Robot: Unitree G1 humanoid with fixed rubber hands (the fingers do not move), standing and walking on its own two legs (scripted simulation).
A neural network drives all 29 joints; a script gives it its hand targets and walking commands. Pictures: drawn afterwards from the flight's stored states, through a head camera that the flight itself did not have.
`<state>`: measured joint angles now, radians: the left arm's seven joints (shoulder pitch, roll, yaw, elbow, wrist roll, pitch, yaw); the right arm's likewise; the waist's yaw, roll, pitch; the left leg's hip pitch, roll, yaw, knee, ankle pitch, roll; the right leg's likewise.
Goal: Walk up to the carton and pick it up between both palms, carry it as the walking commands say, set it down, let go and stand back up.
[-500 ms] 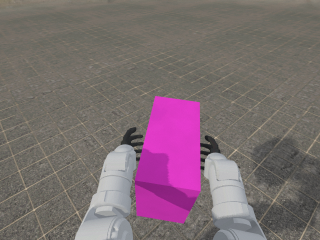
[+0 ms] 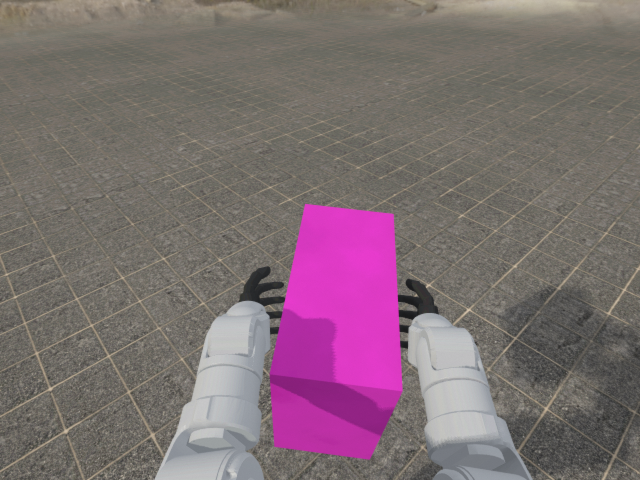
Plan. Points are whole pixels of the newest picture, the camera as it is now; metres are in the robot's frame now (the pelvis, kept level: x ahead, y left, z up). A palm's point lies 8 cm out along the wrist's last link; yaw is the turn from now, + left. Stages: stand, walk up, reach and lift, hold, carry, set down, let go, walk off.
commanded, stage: hold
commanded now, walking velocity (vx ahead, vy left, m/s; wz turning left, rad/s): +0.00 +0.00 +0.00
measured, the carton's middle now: (336, 326) +0.37 +0.02 +0.00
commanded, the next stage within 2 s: carry in 1.08 s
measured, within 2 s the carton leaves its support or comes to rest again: neither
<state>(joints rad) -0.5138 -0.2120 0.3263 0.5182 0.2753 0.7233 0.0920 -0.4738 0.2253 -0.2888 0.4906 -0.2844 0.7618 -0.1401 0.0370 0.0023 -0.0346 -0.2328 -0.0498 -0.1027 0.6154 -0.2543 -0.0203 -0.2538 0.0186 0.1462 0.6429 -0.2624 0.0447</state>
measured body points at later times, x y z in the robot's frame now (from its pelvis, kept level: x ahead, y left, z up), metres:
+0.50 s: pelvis +0.00 +0.00 +0.00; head -0.05 -0.01 +0.45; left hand +0.33 +0.13 +0.06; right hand +0.33 -0.11 +0.05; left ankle +0.06 +0.13 -0.72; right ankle +0.07 -0.14 -0.72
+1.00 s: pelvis +0.00 +0.00 +0.00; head -0.06 -0.01 +0.45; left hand +0.33 +0.12 +0.06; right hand +0.32 -0.11 +0.05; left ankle +0.06 +0.13 -0.72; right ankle +0.07 -0.14 -0.72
